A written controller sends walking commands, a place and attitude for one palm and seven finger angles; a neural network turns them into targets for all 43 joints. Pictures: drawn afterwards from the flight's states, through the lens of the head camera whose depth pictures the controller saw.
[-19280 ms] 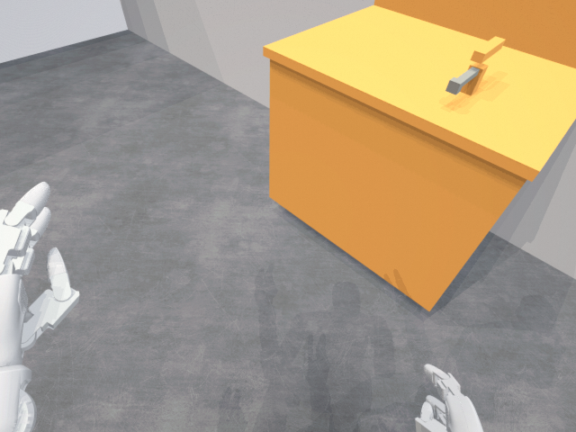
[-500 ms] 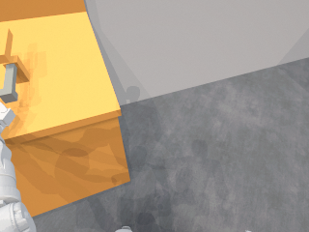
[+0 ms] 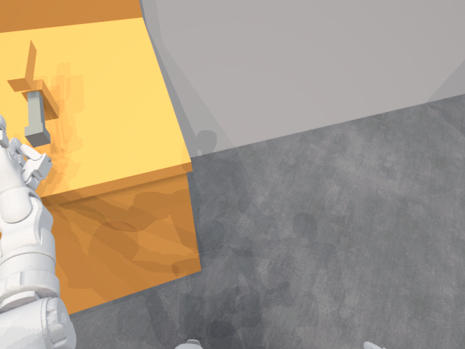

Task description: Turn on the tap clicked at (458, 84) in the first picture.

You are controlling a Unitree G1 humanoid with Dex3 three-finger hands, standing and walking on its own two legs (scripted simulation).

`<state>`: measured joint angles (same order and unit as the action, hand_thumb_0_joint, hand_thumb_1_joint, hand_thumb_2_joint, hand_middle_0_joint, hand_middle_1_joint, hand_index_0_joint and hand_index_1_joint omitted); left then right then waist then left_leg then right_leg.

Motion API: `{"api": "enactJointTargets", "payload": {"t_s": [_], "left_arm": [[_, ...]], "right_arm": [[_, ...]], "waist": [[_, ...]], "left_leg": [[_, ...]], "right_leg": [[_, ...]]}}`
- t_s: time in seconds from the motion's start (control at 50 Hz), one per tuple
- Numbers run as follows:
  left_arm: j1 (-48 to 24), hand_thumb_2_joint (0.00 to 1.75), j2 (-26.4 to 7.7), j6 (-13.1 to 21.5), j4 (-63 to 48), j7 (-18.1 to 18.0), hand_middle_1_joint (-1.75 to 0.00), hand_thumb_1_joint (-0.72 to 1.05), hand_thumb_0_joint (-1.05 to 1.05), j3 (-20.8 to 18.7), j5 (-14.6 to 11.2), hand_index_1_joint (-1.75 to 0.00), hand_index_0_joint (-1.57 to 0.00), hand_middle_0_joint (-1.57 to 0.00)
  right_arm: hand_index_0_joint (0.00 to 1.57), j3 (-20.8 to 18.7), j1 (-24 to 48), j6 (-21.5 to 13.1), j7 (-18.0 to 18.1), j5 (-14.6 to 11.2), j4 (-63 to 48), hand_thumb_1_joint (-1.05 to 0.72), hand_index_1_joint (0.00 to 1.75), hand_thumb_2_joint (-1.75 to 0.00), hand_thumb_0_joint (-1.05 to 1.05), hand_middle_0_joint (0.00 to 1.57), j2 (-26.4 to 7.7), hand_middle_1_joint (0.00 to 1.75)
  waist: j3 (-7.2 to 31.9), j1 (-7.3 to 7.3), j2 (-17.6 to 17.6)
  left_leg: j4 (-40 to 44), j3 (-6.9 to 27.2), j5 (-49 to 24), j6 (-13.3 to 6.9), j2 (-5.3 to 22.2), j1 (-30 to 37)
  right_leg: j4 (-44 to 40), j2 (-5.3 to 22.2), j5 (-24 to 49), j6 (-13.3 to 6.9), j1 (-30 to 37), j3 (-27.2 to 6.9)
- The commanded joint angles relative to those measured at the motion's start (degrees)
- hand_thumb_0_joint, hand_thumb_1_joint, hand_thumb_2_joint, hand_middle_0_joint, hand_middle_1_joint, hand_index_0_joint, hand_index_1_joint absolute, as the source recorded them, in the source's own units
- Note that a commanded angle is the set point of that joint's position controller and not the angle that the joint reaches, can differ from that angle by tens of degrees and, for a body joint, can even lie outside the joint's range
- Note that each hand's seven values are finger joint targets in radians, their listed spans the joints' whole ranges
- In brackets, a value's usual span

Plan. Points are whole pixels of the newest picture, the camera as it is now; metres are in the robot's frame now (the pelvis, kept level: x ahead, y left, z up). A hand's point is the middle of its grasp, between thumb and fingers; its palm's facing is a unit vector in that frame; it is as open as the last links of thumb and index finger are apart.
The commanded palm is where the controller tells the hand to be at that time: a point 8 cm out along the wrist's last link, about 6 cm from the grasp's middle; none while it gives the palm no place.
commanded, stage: push the lever round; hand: left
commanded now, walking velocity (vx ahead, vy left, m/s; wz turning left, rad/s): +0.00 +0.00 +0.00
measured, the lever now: (37, 135) +0.44 +0.36 +0.11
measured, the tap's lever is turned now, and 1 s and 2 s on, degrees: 6 33 61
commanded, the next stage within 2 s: none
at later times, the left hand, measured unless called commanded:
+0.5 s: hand (80, 148) +0.42 +0.28 +0.10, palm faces +0.68 -0.73 -0.05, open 7.5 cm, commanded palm +0.37 +0.31 +0.10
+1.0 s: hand (97, 139) +0.45 +0.26 +0.10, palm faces +0.77 -0.64 -0.07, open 7.5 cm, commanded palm +0.40 +0.27 +0.10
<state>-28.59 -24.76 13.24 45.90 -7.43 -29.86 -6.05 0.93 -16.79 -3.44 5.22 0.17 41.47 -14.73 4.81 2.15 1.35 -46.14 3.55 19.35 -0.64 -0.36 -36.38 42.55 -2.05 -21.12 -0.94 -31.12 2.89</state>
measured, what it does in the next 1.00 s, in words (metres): stands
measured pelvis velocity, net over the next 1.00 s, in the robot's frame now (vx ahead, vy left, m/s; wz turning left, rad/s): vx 0.00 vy -0.01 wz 0.01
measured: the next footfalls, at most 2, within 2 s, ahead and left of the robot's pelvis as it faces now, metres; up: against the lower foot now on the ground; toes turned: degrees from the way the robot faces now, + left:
none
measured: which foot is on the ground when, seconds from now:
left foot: down 0.00-1.00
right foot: down 0.00-1.00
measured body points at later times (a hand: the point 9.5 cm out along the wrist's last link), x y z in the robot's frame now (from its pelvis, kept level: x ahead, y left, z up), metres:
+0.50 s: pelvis +0.00 -0.01 +0.00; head +0.04 +0.00 +0.45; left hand +0.38 +0.32 +0.10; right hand +0.09 -0.27 -0.12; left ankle +0.03 +0.11 -0.71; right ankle +0.00 -0.11 -0.71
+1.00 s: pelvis +0.00 -0.01 +0.00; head +0.05 -0.01 +0.45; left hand +0.40 +0.29 +0.11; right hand +0.07 -0.28 -0.12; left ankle +0.03 +0.11 -0.71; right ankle +0.00 -0.11 -0.71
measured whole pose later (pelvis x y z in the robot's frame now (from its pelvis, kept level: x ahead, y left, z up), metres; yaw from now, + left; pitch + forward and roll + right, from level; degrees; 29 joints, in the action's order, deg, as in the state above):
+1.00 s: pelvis +0.00 -0.01 +0.00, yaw +0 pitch +11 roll -2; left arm -38.8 -15.7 10.5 51.6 -34.9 -27.0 4.0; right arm -1.3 -16.4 -1.1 2.6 3.8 44.5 -13.6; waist 6.7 4.9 1.8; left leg -45.9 4.0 19.4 0.2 -0.3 -37.3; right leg 43.5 -2.1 -22.0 -1.8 -32.5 3.4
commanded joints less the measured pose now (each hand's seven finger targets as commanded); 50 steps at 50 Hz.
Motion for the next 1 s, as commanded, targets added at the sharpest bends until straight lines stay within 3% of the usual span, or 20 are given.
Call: {"api": "enactJointTargets", "payload": {"t_s": [0.0, 0.02, 0.08, 0.16, 0.2, 0.34, 0.4, 0.48, 0.5, 0.62, 0.66, 0.7, 0.72, 0.8, 0.84, 0.9, 0.94, 0.98], "left_arm": [[-24.2, 0.90, -15.1, 2.8, -13.0, -2.7, -0.15, 0.90, 0.00, 1.4, 1.9, -0.15, -0.15, -0.15], [-24.6, 0.90, -12.9, 2.6, -12.8, -3.3, -0.15, 0.90, 0.00, 3.0, 2.1, -0.15, -0.15, -0.15], [-25.3, 0.90, -13.8, 2.7, -12.7, -5.2, -0.15, 0.90, 0.00, 1.8, 2.8, -0.15, -0.15, -0.15], [-28.6, 0.90, -9.9, 3.0, -13.0, -7.3, -0.15, 0.90, 0.00, 5.2, 3.6, -0.15, -0.15, -0.15], [-28.3, 0.90, -11.0, 3.1, -12.9, -8.6, -0.15, 0.90, 0.00, 3.7, 3.9, -0.15, -0.15, -0.15], [-28.8, 0.90, -7.0, 3.3, -13.4, -12.9, -0.15, 0.90, 0.00, 5.4, 5.1, -0.15, -0.15, -0.15], [-28.0, 0.90, -9.0, 2.8, -11.5, -15.0, -0.15, 0.90, 0.00, 3.2, 6.1, -0.15, -0.15, -0.15], [-27.3, 0.90, -6.7, 2.1, -11.7, -17.4, -0.15, 0.90, 0.00, 3.8, 6.9, -0.15, -0.15, -0.15], [-26.3, 0.90, -8.4, 1.9, -11.2, -18.0, -0.15, 0.90, 0.00, 2.1, 7.2, -0.15, -0.15, -0.15], [-27.6, 0.90, -6.3, 1.2, -12.1, -20.4, -0.15, 0.90, 0.00, 3.4, 8.5, -0.15, -0.15, -0.15], [-27.4, 0.90, -5.0, 1.0, -11.8, -21.3, -0.15, 0.90, 0.00, 3.9, 8.6, -0.15, -0.15, -0.15], [-28.6, 0.90, -6.8, 0.8, -11.2, -21.9, -0.15, 0.90, 0.00, 2.6, 8.9, -0.15, -0.15, -0.15], [-29.9, 0.90, -5.9, 0.8, -10.6, -22.2, -0.15, 0.90, 0.00, 3.3, 8.9, -0.15, -0.15, -0.15], [-32.9, 0.90, -4.7, 1.0, -10.9, -24.0, -0.15, 0.90, 0.00, 4.3, 10.2, -0.15, -0.15, -0.15], [-32.9, 0.90, -3.5, 0.7, -8.7, -25.0, -0.15, 0.90, 0.00, 4.9, 10.5, -0.15, -0.15, -0.15], [-35.5, 0.90, -3.4, 0.8, -7.2, -26.9, -0.15, 0.90, 0.00, 4.7, 11.4, -0.15, -0.15, -0.15], [-37.9, 0.90, -2.2, 1.0, -6.8, -28.1, -0.15, 0.90, 0.00, 5.7, 12.1, -0.15, -0.15, -0.15], [-37.7, 0.90, -2.5, 0.9, -5.1, -29.3, -0.15, 0.90, 0.00, 4.7, 12.6, -0.15, -0.15, -0.15]], "right_arm": [[0.20, -3.0, -0.9, -1.9, 1.0, 0.1, -5.2, -0.90, 0.30, -0.90, 0.00, 0.20, -9.2, 0.30], [0.20, -3.0, -0.4, -2.0, 0.9, 0.2, -5.2, -0.90, 0.30, -0.90, 0.00, 0.20, -8.9, 0.30], [0.20, -3.1, -0.4, -2.0, 0.9, 0.5, -4.9, -0.90, 0.30, -0.90, 0.00, 0.20, -8.9, 0.30], [0.20, -3.0, 0.0, -2.2, 0.7, 0.8, -4.4, -0.90, 0.30, -0.90, 0.00, 0.20, -8.5, 0.30], [0.20, -3.1, -0.3, -2.2, 0.6, 1.0, -4.2, -0.90, 0.30, -0.90, 0.00, 0.20, -8.7, 0.30], [0.20, -3.4, 0.2, -1.9, -0.2, 1.5, -4.0, -0.90, 0.30, -0.90, 0.00, 0.20, -8.0, 0.30], [0.20, -3.5, -0.2, -1.4, -0.3, 1.8, -3.7, -0.90, 0.30, -0.90, 0.00, 0.20, -8.2, 0.30], [0.20, -3.8, -0.1, -0.9, -0.8, 2.0, -4.1, -0.90, 0.30, -0.90, 0.00, 0.20, -7.6, 0.30], [0.20, -3.9, -0.5, -0.6, -0.8, 2.1, -3.9, -0.90, 0.30, -0.90, 0.00, 0.20, -7.9, 0.30], [0.20, -4.3, 0.0, 0.3, -1.0, 2.3, -4.0, -0.90, 0.30, -0.90, 0.00, 0.20, -7.5, 0.30], [0.20, -4.4, -0.1, 0.3, -1.2, 2.4, -3.7, -0.90, 0.30, -0.90, 0.00, 0.20, -7.4, 0.30], [0.20, -4.4, -0.3, 0.6, -1.0, 2.5, -3.3, -0.90, 0.30, -0.90, 0.00, 0.20, -7.7, 0.30], [0.20, -4.5, -0.3, 0.6, -1.0, 2.5, -3.2, -0.90, 0.30, -0.90, 0.00, 0.20, -7.5, 0.30], [0.20, -4.7, -0.8, 0.7, -1.2, 2.9, -2.6, -0.90, 0.30, -0.90, 0.00, 0.20, -7.4, 0.30], [0.20, -4.7, -0.8, 0.7, -1.4, 3.0, -2.5, -0.90, 0.30, -0.90, 0.00, 0.20, -7.3, 0.30], [0.20, -4.9, -1.3, 0.7, -1.6, 3.5, -1.8, -0.90, 0.30, -0.90, 0.00, 0.20, -7.4, 0.30], [0.20, -4.9, -1.3, 0.7, -1.9, 3.7, -1.7, -0.90, 0.30, -0.90, 0.00, 0.20, -7.1, 0.30], [0.20, -5.1, -1.8, 0.8, -2.2, 4.0, -1.6, -0.90, 0.30, -0.90, 0.00, 0.20, -7.2, 0.30]], "waist": [[15.5, 1.98, 4.9], [15.0, 2.39, 5.7], [15.8, 2.10, 4.8], [15.4, 3.07, 5.4], [16.6, 2.41, 5.7], [18.4, 2.29, 4.9], [17.9, 1.96, 3.0], [18.8, 1.62, 3.7], [18.8, 1.37, 1.9], [18.1, 2.09, 3.3], [18.0, 2.42, 3.2], [17.3, 2.80, 2.0], [16.8, 3.16, 1.4], [19.0, 3.40, 4.0], [17.7, 3.67, 3.0], [18.5, 3.99, 2.1], [19.1, 4.47, 3.7], [19.8, 4.36, 2.3]], "left_leg": [[7.7, 1.6, -6.5, -0.7, 1.0, 12.6], [7.8, 1.5, -5.7, -0.8, 0.9, 12.9], [7.8, 1.8, -6.4, -0.7, 1.0, 13.1], [8.0, 2.1, -5.5, -0.5, 1.0, 13.9], [7.8, 2.2, -6.0, -0.4, 1.0, 14.0], [7.3, 1.7, -8.6, -0.3, 0.8, 14.6], [7.0, 1.2, -9.3, -0.4, 0.7, 12.6], [6.4, 0.0, -11.7, -0.6, 0.4, 12.5], [6.5, 0.1, -11.6, -0.7, 0.4, 11.7], [6.5, -0.6, -11.4, -0.8, 0.4, 11.6], [6.1, -0.8, -12.2, -1.0, 0.3, 11.7], [6.2, -0.7, -10.5, -1.0, 0.3, 10.3], [6.2, -0.8, -10.0, -1.1, 0.3, 10.1], [5.9, -0.4, -11.2, -0.9, 0.2, 11.9], [5.9, -0.4, -10.3, -0.9, 0.3, 10.8], [5.7, 0.2, -9.7, -0.8, 0.3, 10.8], [5.3, -0.1, -10.4, -0.8, 0.3, 11.2], [5.0, 0.0, -11.3, -0.7, 0.4, 10.8]], "right_leg": [[-5.9, -0.2, 8.4, -0.3, 2.7, -1.9], [-6.1, 0.0, 7.8, -0.3, 1.7, -1.9], [-6.0, 0.1, 8.3, -0.4, 2.4, -1.8], [-6.1, 0.1, 7.9, -0.5, 1.3, -1.7], [-5.9, 0.0, 8.0, -0.6, 1.8, -1.7], [-5.5, 0.1, 9.9, -0.5, 2.9, -1.5], [-5.5, 0.1, 10.9, -0.5, 4.3, -1.6], [-5.2, 0.2, 13.8, -0.4, 5.8, -1.8], [-5.3, 0.1, 13.9, -0.3, 6.6, -1.8], [-5.7, 0.3, 14.2, -0.2, 6.5, -2.1], [-5.7, 0.2, 15.1, -0.2, 6.4, -2.0], [-6.1, 0.4, 13.8, 0.0, 6.4, -2.2], [-6.3, 0.5, 13.7, 0.1, 6.2, -2.3], [-5.6, 0.4, 13.9, -0.1, 5.3, -2.0], [-5.6, 0.5, 13.1, -0.1, 4.6, -1.7], [-5.4, 0.4, 11.8, -0.1, 3.7, -1.6], [-5.1, 0.5, 12.5, -0.1, 3.1, -1.7], [-4.7, 0.5, 13.1, -0.1, 3.2, -1.4]]}}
